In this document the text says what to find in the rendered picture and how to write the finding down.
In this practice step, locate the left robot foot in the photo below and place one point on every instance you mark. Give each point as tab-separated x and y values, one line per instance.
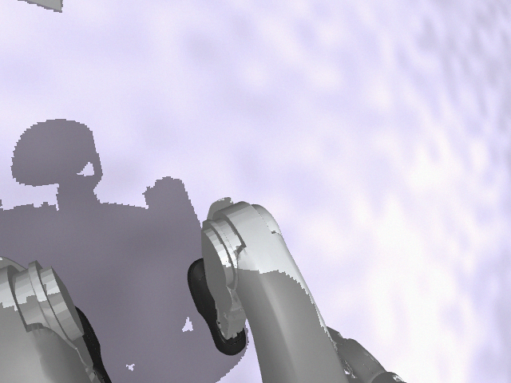
94	348

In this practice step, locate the right robot foot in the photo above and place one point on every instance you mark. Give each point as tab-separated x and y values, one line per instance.
205	305

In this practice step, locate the right robot hand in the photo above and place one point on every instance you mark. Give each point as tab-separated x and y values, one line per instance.
355	359

